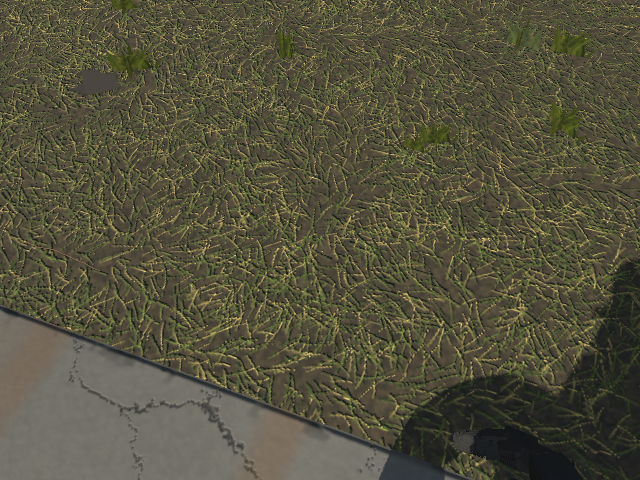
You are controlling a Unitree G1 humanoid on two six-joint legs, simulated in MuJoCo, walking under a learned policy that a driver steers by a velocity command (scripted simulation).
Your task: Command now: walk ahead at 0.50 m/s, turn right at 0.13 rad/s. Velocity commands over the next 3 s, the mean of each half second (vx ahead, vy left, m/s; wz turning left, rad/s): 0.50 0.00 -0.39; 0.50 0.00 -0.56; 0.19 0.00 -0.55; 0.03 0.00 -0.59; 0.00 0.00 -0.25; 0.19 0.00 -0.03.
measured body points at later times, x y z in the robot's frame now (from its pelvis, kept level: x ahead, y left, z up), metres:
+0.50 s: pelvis +0.27 -0.01 +0.10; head +0.27 -0.01 +0.55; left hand +0.51 +0.17 +0.00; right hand +0.18 -0.21 -0.05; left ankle +0.13 +0.06 -0.63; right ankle +0.39 -0.21 -0.57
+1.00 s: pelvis +0.56 -0.13 +0.10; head +0.59 -0.14 +0.55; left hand +0.74 +0.09 -0.03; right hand +0.68 -0.45 +0.05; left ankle +0.78 -0.09 -0.61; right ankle +0.43 -0.19 -0.63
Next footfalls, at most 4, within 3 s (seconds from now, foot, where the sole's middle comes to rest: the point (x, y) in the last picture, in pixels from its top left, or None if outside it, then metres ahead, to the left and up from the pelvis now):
0.64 right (464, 460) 0.46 -0.20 -0.67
1.04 left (411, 299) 0.82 -0.13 -0.67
1.50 right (522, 362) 0.66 -0.34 -0.67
1.90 left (446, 288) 0.84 -0.20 -0.67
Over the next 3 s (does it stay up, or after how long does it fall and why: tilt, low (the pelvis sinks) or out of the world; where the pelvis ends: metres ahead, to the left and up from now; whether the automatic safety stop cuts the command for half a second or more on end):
stays up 0.72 -0.25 0.09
